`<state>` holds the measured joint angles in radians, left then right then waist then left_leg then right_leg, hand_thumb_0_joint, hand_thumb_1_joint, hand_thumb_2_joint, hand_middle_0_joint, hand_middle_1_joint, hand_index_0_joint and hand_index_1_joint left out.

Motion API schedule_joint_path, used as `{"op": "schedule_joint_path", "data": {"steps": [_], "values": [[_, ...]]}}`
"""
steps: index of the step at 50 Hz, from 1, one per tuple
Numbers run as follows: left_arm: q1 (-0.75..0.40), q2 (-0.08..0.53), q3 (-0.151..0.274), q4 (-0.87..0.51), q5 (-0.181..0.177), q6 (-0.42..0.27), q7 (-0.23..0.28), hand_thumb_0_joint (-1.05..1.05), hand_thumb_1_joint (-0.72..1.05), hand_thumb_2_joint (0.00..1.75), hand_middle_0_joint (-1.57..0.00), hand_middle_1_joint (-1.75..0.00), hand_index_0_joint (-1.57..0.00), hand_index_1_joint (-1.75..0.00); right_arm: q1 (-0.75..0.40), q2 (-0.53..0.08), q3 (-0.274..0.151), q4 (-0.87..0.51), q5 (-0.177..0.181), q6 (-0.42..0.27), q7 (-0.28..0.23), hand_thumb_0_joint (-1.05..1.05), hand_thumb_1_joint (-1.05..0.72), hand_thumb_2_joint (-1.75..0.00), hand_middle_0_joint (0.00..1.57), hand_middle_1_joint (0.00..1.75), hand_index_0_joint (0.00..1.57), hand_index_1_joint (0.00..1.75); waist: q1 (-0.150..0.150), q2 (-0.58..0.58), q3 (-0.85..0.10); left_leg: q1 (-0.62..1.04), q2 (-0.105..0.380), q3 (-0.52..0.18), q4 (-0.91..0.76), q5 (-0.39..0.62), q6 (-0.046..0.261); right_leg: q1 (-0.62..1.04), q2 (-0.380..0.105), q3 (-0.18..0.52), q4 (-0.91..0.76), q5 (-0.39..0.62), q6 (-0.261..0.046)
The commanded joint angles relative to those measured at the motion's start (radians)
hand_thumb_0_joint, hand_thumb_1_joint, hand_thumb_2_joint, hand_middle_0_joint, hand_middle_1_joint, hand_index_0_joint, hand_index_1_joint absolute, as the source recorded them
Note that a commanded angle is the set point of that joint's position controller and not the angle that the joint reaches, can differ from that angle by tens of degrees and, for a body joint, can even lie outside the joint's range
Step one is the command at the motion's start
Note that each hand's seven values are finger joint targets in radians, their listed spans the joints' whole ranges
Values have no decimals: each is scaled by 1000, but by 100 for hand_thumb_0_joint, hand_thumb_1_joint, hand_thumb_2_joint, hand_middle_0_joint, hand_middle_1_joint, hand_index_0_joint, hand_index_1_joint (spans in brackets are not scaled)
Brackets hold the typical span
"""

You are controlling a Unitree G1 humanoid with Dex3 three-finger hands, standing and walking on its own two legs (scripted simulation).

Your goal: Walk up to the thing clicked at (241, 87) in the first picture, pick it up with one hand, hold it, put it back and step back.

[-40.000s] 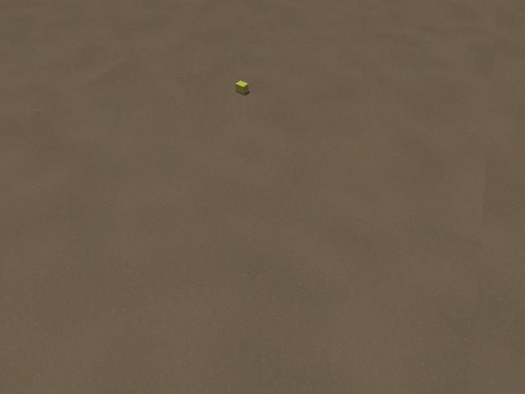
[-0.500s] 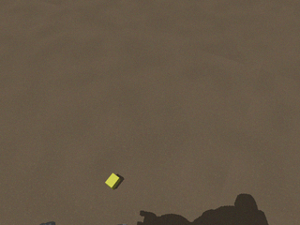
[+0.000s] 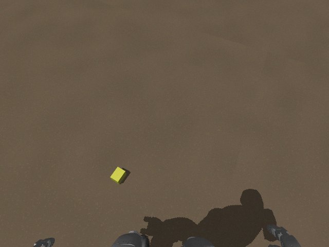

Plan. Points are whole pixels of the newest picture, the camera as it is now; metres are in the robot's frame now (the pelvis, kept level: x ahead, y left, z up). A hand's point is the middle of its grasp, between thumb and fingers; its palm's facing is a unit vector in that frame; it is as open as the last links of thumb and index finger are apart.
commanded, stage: step back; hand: left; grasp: from above
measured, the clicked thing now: (118, 175) +0.52 +0.26 -0.73
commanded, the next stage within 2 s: none
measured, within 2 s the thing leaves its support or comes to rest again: neither
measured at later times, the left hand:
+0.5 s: hand out of the picture -0.02 +0.27 -0.15, palm faces +0.07 -0.93 -0.37, open 7.3 cm
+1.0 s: hand out of the picture -0.24 +0.23 -0.13, palm faces +0.02 -0.91 -0.42, open 7.4 cm
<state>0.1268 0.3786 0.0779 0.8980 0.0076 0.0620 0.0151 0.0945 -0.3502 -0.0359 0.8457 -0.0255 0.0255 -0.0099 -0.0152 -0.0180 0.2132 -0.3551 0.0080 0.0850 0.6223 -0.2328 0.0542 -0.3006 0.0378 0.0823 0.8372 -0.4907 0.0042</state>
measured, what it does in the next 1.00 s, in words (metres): walks backwards: right foot, then left foot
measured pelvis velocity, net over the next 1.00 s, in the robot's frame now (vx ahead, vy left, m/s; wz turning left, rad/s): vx -0.30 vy -0.04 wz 0.01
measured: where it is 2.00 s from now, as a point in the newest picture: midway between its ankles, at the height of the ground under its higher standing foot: outside the picture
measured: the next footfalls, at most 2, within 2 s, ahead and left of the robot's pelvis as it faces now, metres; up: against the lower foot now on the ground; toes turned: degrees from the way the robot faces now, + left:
right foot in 0.04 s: +0.01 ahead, -0.13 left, +0.00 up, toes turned +2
left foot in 0.42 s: -0.09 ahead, +0.11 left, +0.00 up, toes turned +3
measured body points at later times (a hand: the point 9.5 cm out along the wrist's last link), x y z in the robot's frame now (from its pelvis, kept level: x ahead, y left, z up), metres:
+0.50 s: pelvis -0.14 +0.00 +0.00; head -0.07 +0.03 +0.44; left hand -0.02 +0.32 -0.12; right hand -0.03 -0.31 -0.11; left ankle -0.13 +0.10 -0.72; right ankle -0.07 -0.13 -0.69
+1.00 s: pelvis -0.30 -0.04 +0.00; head -0.25 -0.06 +0.45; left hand -0.25 +0.28 -0.10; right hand -0.18 -0.36 -0.12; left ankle -0.26 +0.10 -0.66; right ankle -0.28 -0.16 -0.72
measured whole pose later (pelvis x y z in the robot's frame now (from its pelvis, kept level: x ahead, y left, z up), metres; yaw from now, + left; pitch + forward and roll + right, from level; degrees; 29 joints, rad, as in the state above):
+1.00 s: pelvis -0.30 -0.04 +0.00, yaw +1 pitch -2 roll +2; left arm 0.24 0.35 0.08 0.86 0.04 0.06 0.00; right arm 0.16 -0.42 -0.05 0.85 -0.01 0.05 -0.02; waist 0.02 0.02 0.14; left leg -0.53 -0.12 -0.12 1.09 -0.46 -0.01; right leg -0.28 -0.02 0.03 0.64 -0.32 -0.01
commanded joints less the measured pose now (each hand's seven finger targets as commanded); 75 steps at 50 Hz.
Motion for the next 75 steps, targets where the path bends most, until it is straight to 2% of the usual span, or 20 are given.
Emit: {"op": "schedule_joint_path", "data": {"steps": [1, 5, 8, 15, 20, 22, 23, 26, 35, 41, 43, 44, 47, 55, 58, 60, 61, 65, 72, 75], "values": [[169, 165, 55, -33, 14, -42, -2, 0, 90, 90, -20, -30, -20, -30, -13, -290, -83, -62, 13, -3, -14, 0, -90, -90, 20, 30, 20, 30, 43, 133, -316, 142, 219, -265, -89, 228, 105, 141, -27, -75, -356, 232, -39], [19, 327, 90, -133, 31, -58, 0, 0, 90, 90, -20, -30, -20, -30, -20, -237, -73, -49, 20, 8, -19, 0, -90, -90, 20, 30, 20, 30, 48, -213, -144, -102, -97, -226, 495, -388, -63, -67, -448, 467, -533, 426, -334], [-89, 233, 67, -163, 20, -58, 13, 0, 90, 90, -20, -30, -20, -30, 88, -221, -62, -13, 33, 5, -18, 0, -90, -90, 20, 30, 20, 30, -22, -113, -158, -100, -145, -253, 575, -240, -59, -16, -266, 147, -452, 591, -207], [33, 223, 64, -185, 26, -46, 24, 0, 90, 90, -20, -30, -20, -30, 83, -220, -55, -44, 16, -5, -22, 0, -90, -90, 20, 30, 20, 30, 68, -151, -248, -115, -66, -169, 278, -304, -81, 264, -313, 139, -349, 714, -237], [-10, 227, 49, -211, 8, -21, 10, 0, 90, 90, -20, -30, -20, -30, 201, -225, -74, -7, -3, -23, -10, 0, -90, -90, 20, 30, 20, 30, -2, -90, -282, 165, -17, -113, -218, 60, -32, 82, -228, 71, -203, 512, -120], [-69, 203, 53, -229, -3, -20, 18, 0, 90, 90, -20, -30, -20, -30, 120, -424, -113, -42, -10, -21, 4, 0, -90, -90, 20, 30, 20, 30, -41, 318, -246, 91, 360, -616, -318, 264, 198, -146, 55, -32, 140, -149, -18], [-99, 217, 65, -214, 16, -20, 27, 0, 90, 90, -20, -30, -20, -30, 109, -409, -114, -46, -16, -29, -2, 0, -90, -90, 20, 30, 20, 30, -55, 233, -221, 29, 401, -686, -316, 280, 260, -133, 55, 112, 318, -180, -19], [28, 187, 57, -157, -10, -17, 23, 0, 90, 90, -20, -30, -20, -30, 1, -277, -71, -65, -11, -33, -21, 0, -90, -90, 20, 30, 20, 30, 47, 102, -215, 134, 249, -351, -201, 457, 159, -218, 64, 134, 465, -25, -30], [55, 177, 53, -152, 6, -24, 5, 0, 90, 90, -20, -30, -20, -30, 83, -288, -87, -80, -8, -22, -23, 0, -90, -90, 20, 30, 20, 30, -28, 185, -269, 283, 254, -319, -171, 354, 199, -141, 14, 23, 119, -30, 37], [237, 197, 68, -54, 26, -41, -9, 0, 90, 90, -20, -30, -20, -30, 11, -284, -82, -96, 8, 10, -11, 0, -90, -90, 20, 30, 20, 30, 47, 158, -311, 14, 171, -258, -82, 64, 54, 199, -45, -34, -411, 200, -44], [139, 372, 109, -115, 36, -36, -11, 0, 90, 90, -20, -30, -20, -30, -44, -212, -71, -125, 20, 6, -24, 0, -90, -90, 20, 30, 20, 30, 92, -275, -191, -173, -104, -153, 307, -352, -62, -48, -412, 442, -566, 104, -258], [64, 382, 104, -153, 41, -42, -6, 0, 90, 90, -20, -30, -20, -30, -43, -250, -83, -119, 15, 12, -29, 0, -90, -90, 20, 30, 20, 30, 75, -254, -125, -132, -71, -255, 484, -363, -74, -191, -479, 500, -598, 123, -315], [-67, 251, 72, -176, 39, -48, 9, 0, 90, 90, -20, -30, -20, -30, 73, -229, -72, -61, 24, 3, -25, 0, -90, -90, 20, 30, 20, 30, -15, -136, -147, -117, -136, -248, 560, -228, -60, -97, -267, 140, -444, 434, -186], [53, 243, 66, -189, 30, -33, 26, 0, 90, 90, -20, -30, -20, -30, 92, -200, -58, -64, 4, -13, -21, 0, -90, -90, 20, 30, 20, 30, 69, -188, -253, -75, -47, -116, 120, -283, -69, 241, -300, 123, -287, 713, -201], [2, 229, 49, -204, 13, -15, 16, 0, 90, 90, -20, -30, -20, -30, 198, -213, -72, -14, 0, -20, -20, 0, -90, -90, 20, 30, 20, 30, 14, -110, -294, 132, -26, -90, -239, 46, -37, 142, -250, 72, -169, 599, -130], [-32, 195, 38, -224, -3, -15, 16, 0, 90, 90, -20, -30, -20, -30, 105, -412, -106, -40, 0, -13, -9, 0, -90, -90, 20, 30, 20, 30, 9, 279, -268, 109, 341, -563, -284, 254, 183, -120, 12, -106, 93, -38, -22], [-79, 224, 59, -214, 13, -12, 26, 0, 90, 90, -20, -30, -20, -30, 86, -419, -113, -57, -11, -21, -10, 0, -90, -90, 20, 30, 20, 30, -31, 243, -240, 9, 417, -670, -304, 296, 273, -99, 8, 46, 302, -165, -13], [57, 206, 55, -140, -6, -6, 19, 0, 90, 90, -20, -30, -20, -30, -14, -286, -68, -68, -8, -23, -30, 0, -90, -90, 20, 30, 20, 30, 68, 121, -219, 69, 265, -326, -181, 440, 182, -154, 41, 89, 469, -29, -20], [46, 189, 45, -108, 14, -44, 0, 0, 90, 90, -20, -30, -20, -30, 68, -298, -83, -55, -19, -5, -11, 0, -90, -90, 20, 30, 20, 30, -20, 216, -280, 213, 224, -318, -193, 40, 166, -38, -5, -61, -106, -22, 12], [195, 182, 49, -7, 24, -63, -5, 0, 90, 90, -20, -30, -20, -30, 27, -302, -83, -52, -7, 16, -1, 0, -90, -90, 20, 30, 20, 30, 44, 201, -297, 55, 182, -256, -125, -126, 91, 183, 2, -100, -442, 129, -46]]}}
